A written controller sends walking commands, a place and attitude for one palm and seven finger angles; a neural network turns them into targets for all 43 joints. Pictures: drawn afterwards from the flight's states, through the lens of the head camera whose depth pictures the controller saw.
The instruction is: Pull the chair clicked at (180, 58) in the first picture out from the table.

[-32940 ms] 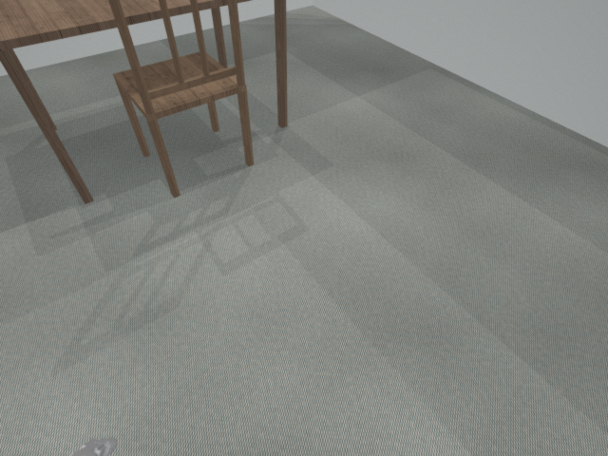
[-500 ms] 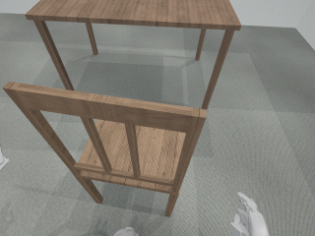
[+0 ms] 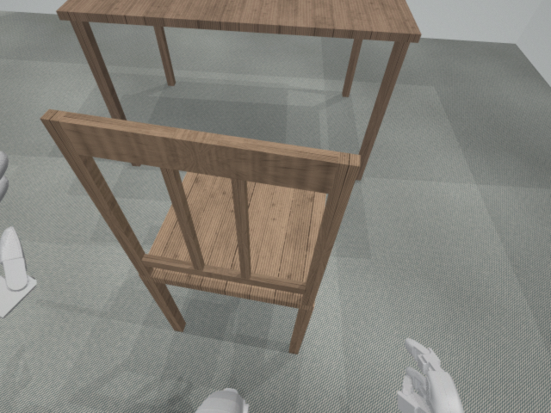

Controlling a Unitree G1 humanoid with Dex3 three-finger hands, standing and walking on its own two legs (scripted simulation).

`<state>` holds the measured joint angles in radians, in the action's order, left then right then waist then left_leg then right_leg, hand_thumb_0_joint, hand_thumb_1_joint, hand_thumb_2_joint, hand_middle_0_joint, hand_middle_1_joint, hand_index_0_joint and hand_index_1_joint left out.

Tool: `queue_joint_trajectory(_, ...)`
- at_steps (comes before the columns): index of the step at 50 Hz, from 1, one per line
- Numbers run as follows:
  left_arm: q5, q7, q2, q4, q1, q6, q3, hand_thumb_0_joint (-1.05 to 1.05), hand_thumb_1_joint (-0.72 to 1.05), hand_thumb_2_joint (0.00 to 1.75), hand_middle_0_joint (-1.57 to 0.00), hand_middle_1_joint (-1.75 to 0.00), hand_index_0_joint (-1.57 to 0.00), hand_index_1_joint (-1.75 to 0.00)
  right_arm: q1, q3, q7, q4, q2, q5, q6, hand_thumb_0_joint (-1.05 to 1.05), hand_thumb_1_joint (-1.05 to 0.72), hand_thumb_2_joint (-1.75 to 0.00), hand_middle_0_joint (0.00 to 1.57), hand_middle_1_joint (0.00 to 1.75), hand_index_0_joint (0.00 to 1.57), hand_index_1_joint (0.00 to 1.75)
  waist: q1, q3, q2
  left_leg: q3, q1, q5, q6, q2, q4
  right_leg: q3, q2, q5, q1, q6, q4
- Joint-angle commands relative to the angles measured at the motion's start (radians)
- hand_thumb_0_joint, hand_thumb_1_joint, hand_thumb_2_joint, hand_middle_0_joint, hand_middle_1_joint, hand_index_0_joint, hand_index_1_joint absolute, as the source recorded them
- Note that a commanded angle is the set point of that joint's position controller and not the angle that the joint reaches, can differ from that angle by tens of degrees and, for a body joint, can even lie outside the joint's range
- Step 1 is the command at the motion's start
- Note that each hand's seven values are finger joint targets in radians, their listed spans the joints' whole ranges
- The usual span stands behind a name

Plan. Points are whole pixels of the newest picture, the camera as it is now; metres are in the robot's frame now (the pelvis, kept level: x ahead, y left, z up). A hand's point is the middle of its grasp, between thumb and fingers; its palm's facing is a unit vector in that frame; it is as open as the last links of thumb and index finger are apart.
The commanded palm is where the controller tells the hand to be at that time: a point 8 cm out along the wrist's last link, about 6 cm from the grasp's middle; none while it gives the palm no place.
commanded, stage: stop stepping back and stand still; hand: left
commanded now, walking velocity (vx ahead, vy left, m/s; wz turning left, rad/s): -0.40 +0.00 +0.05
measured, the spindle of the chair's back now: (186, 225) +0.43 +0.21 -0.06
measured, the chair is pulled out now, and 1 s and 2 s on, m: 0.62 0.62 0.62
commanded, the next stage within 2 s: let the arm hang, fingers relaxed in 1.16 s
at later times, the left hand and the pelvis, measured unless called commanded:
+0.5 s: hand out of the picture +0.11 +0.30 +0.15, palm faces +0.46 -0.79 -0.40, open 7.4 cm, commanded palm +0.05 +0.32 +0.19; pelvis -0.09 +0.03 -0.01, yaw -1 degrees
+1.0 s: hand out of the picture +0.07 +0.30 +0.17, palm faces +0.37 -0.80 -0.46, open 7.5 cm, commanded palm +0.01 +0.34 +0.19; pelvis -0.14 +0.05 -0.01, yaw -3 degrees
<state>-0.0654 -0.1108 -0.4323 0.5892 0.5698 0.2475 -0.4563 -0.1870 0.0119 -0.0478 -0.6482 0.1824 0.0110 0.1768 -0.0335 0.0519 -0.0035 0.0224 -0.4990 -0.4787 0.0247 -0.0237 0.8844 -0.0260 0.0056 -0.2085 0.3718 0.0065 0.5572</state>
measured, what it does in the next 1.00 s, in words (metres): walks backwards: left foot, then right foot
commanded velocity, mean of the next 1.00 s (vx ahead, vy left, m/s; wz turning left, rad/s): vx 0.12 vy -0.04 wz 0.00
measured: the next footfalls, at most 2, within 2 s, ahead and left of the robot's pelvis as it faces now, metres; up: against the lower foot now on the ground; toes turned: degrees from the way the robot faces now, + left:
left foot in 0.10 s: -0.01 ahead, +0.11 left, +0.00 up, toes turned +0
right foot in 0.66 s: -0.08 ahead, -0.10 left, +0.00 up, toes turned -4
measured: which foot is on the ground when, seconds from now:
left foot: up 0.00-0.08, down 0.10-0.70, up 0.72-0.82, down 0.84-1.00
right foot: down 0.00-0.44, up 0.46-0.64, down 0.66-0.86, up 0.88-1.00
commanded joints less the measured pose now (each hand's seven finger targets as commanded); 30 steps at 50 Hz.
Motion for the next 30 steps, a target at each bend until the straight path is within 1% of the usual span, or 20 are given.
queue_joint_trajectory(1,0.001,-0.058,-0.174,0.147,0.003,0.029,-0.15,0.0,0.9,0.9,-0.2,-0.3,-0.2,-0.3,0.069,0.018,-0.023,0.159,0.091,-0.013,0.007,0.0,-0.9,-0.9,0.2,0.3,0.2,0.3,0.037,-0.182,0.129,0.023,0.1,-0.018,-0.01,-0.017,-0.134,0.158,0.272,0.424,-0.091,-0.158,-0.109)
queue_joint_trajectory(3,-0.001,-0.067,-0.199,0.208,0.02,0.057,-0.157,0.0,0.9,0.9,-0.2,-0.3,-0.2,-0.3,0.064,0.032,-0.037,0.159,0.121,-0.019,0.009,0.0,-0.9,-0.9,0.2,0.3,0.2,0.3,0.043,-0.186,0.013,-0.002,0.228,0.213,-0.033,-0.035,-0.467,0.098,0.187,0.286,-0.064,-0.073,0.008)
queue_joint_trajectory(5,-0.005,-0.071,-0.206,0.273,0.019,0.088,-0.166,0.0,0.9,0.9,-0.2,-0.3,-0.2,-0.3,0.052,0.052,-0.036,0.163,0.15,-0.007,0.046,0.0,-0.9,-0.9,0.2,0.3,0.2,0.3,0.028,-0.181,-0.282,0.295,0.21,0.455,-0.166,-0.318,-0.569,0.017,-0.004,-0.29,0.096,0.016,0.278)
queue_joint_trajectory(6,-0.006,-0.054,-0.169,0.183,0.089,0.078,-0.137,0.0,0.9,0.9,-0.2,-0.3,-0.2,-0.3,0.013,0.058,-0.027,0.146,0.141,-0.018,0.059,0.0,-0.9,-0.9,0.2,0.3,0.2,0.3,0.044,-0.223,-0.247,0.262,0.158,0.249,-0.176,-0.318,-0.601,0.056,-0.045,-0.35,0.038,0.011,0.475)
queue_joint_trajectory(7,-0.005,-0.056,-0.186,0.226,0.044,0.059,-0.155,0.0,0.9,0.9,-0.2,-0.3,-0.2,-0.3,0.038,0.071,-0.021,0.165,0.167,-0.005,0.057,0.0,-0.9,-0.9,0.2,0.3,0.2,0.3,0.053,-0.186,-0.314,0.265,0.071,0.188,-0.184,-0.309,-0.579,0.082,-0.026,-0.323,0.039,0.015,0.504)
queue_joint_trajectory(9,0.005,-0.059,-0.198,0.239,-0.019,0.033,-0.162,0.0,0.9,0.9,-0.2,-0.3,-0.2,-0.3,0.036,0.072,-0.009,0.146,0.166,-0.011,0.051,0.0,-0.9,-0.9,0.2,0.3,0.2,0.3,0.04,-0.138,-0.278,0.17,0.087,0.217,-0.169,-0.236,-0.481,0.073,0.01,-0.275,0.017,0.014,0.303)
queue_joint_trajectory(11,0.013,-0.052,-0.191,0.186,0.011,0.009,-0.146,0.0,0.9,0.9,-0.2,-0.3,-0.2,-0.3,0.017,0.062,0.001,0.159,0.177,-0.028,0.042,0.0,-0.9,-0.9,0.2,0.3,0.2,0.3,0.037,-0.141,-0.224,0.133,0.085,0.019,-0.109,-0.182,-0.42,0.012,0.01,-0.185,-0.1,0.005,0.006)
queue_joint_trajectory(13,0.031,-0.046,-0.223,0.115,-0.02,-0.005,-0.149,0.0,0.9,0.9,-0.2,-0.3,-0.2,-0.3,0.003,0.049,0.001,0.15,0.167,-0.03,0.017,0.0,-0.9,-0.9,0.2,0.3,0.2,0.3,0.056,-0.134,-0.047,0.049,0.018,-0.151,-0.074,-0.069,-0.228,0.038,0.057,-0.063,-0.188,-0.034,-0.146)
queue_joint_trajectory(14,0.026,-0.047,-0.219,0.073,-0.061,-0.013,-0.143,0.0,0.9,0.9,-0.2,-0.3,-0.2,-0.3,0.016,0.053,-0.002,0.157,0.164,-0.028,0.003,0.0,-0.9,-0.9,0.2,0.3,0.2,0.3,0.067,-0.115,0.063,-0.019,0.037,-0.135,-0.053,-0.005,-0.07,0.139,0.141,-0.134,-0.092,-0.077,-0.21)
queue_joint_trajectory(15,0.016,-0.045,-0.201,0.034,-0.076,-0.029,-0.129,0.0,0.9,0.9,-0.2,-0.3,-0.2,-0.3,0.009,0.065,-0.008,0.152,0.17,-0.03,0.002,0.0,-0.9,-0.9,0.2,0.3,0.2,0.3,0.055,-0.085,0.184,-0.032,0.113,-0.117,-0.034,0.03,0.017,0.295,0.209,-0.464,0.1,-0.114,-0.335)
queue_joint_trajectory(16,0.015,-0.042,-0.164,0.005,-0.061,-0.04,-0.091,0.0,0.9,0.9,-0.2,-0.3,-0.2,-0.3,-0.015,0.078,-0.006,0.137,0.184,-0.028,-0.007,0.0,-0.9,-0.9,0.2,0.3,0.2,0.3,0.062,-0.068,0.253,-0.048,0.212,-0.03,-0.032,0.049,0.158,0.344,0.254,-0.504,0.213,-0.153,-0.372)
queue_joint_trajectory(17,0.017,-0.042,-0.172,0.011,-0.085,-0.052,-0.085,0.0,0.9,0.9,-0.2,-0.3,-0.2,-0.3,-0.003,0.073,-0.003,0.135,0.181,-0.033,-0.018,0.0,-0.9,-0.9,0.2,0.3,0.2,0.3,0.072,-0.064,0.27,-0.021,0.273,0.008,-0.038,0.03,0.19,0.317,0.27,-0.474,0.289,-0.163,-0.344)
queue_joint_trajectory(20,0.038,-0.056,-0.174,0.052,-0.159,-0.041,-0.075,0.0,0.9,0.9,-0.2,-0.3,-0.2,-0.3,0.045,0.038,-0.015,0.142,0.17,-0.018,-0.041,0.0,-0.9,-0.9,0.2,0.3,0.2,0.3,0.077,-0.046,0.032,0.016,0.261,-0.002,-0.075,-0.013,-0.27,0.121,0.158,-0.376,0.203,-0.082,-0.112)
queue_joint_trajectory(21,0.044,-0.064,-0.172,0.089,-0.162,-0.029,-0.075,0.0,0.9,0.9,-0.2,-0.3,-0.2,-0.3,0.04,0.04,-0.021,0.148,0.183,-0.018,-0.03,0.0,-0.9,-0.9,0.2,0.3,0.2,0.3,0.068,-0.053,-0.097,0.106,0.232,-0.071,-0.104,-0.051,-0.476,0.087,0.08,-0.363,0.154,-0.057,0.037)
queue_joint_trajectory(22,0.052,-0.071,-0.173,0.147,-0.184,-0.018,-0.071,0.0,0.9,0.9,-0.2,-0.3,-0.2,-0.3,0.029,0.044,-0.022,0.157,0.197,-0.017,-0.017,0.0,-0.9,-0.9,0.2,0.3,0.2,0.3,0.063,-0.053,-0.288,0.301,0.194,-0.11,-0.162,-0.177,-0.627,-0.008,-0.039,-0.294,0.142,-0.013,0.307)
queue_joint_trajectory(23,0.061,-0.074,-0.208,0.155,-0.2,-0.005,-0.092,0.0,0.9,0.9,-0.2,-0.3,-0.2,-0.3,0.047,0.047,-0.022,0.154,0.175,-0.011,-0.014,0.0,-0.9,-0.9,0.2,0.3,0.2,0.3,0.062,-0.063,-0.381,0.401,0.072,-0.21,-0.21,-0.249,-0.705,0.016,-0.059,-0.289,0.11,0.004,0.556)
queue_joint_trajectory(24,0.07,-0.067,-0.207,0.134,-0.207,-0.011,-0.095,0.0,0.9,0.9,-0.2,-0.3,-0.2,-0.3,0.06,0.05,-0.007,0.152,0.158,-0.006,-0.017,0.0,-0.9,-0.9,0.2,0.3,0.2,0.3,0.061,-0.046,-0.36,0.414,-0.069,-0.216,-0.22,-0.249,-0.71,0.084,-0.056,-0.221,0.058,0.003,0.726)
queue_joint_trajectory(25,0.075,-0.061,-0.206,0.155,-0.229,-0.009,-0.091,0.0,0.9,0.9,-0.2,-0.3,-0.2,-0.3,0.063,0.051,0.013,0.15,0.149,-0.013,-0.02,0.0,-0.9,-0.9,0.2,0.3,0.2,0.3,0.05,-0.014,-0.268,0.343,-0.11,-0.115,-0.229,-0.233,-0.655,0.106,-0.036,-0.175,0.058,0.003,0.765)
queue_joint_trajectory(27,0.069,-0.058,-0.186,0.127,-0.191,-0.002,-0.081,0.0,0.9,0.9,-0.2,-0.3,-0.2,-0.3,0.056,0.044,0.026,0.132,0.148,-0.029,-0.017,0.0,-0.9,-0.9,0.2,0.3,0.2,0.3,0.031,-0.012,-0.171,0.241,-0.05,-0.079,-0.194,-0.21,-0.546,0.065,-0.012,-0.188,0.042,-0.015,0.505)
queue_joint_trajectory(30,0.057,-0.05,-0.183,0.061,-0.14,-0.009,-0.093,0.0,0.9,0.9,-0.2,-0.3,-0.2,-0.3,0.026,0.032,0.016,0.125,0.153,-0.027,-0.017,0.0,-0.9,-0.9,0.2,0.3,0.2,0.3,0.041,-0.051,-0.194,0.207,-0.017,-0.154,-0.133,-0.177,-0.474,-0.03,-0.026,-0.191,-0.142,-0.033,0.074)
